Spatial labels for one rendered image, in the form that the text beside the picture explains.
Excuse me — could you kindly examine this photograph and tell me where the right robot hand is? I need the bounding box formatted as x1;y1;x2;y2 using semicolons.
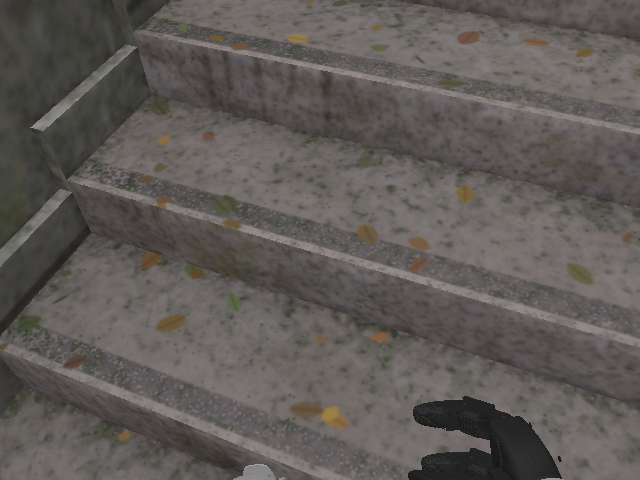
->
408;396;562;480

